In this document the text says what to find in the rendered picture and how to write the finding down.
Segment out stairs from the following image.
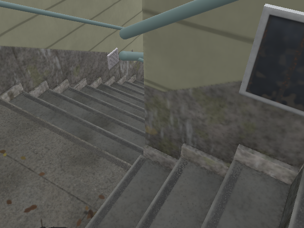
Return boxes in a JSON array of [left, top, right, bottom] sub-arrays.
[[85, 155, 304, 228], [9, 80, 145, 165]]

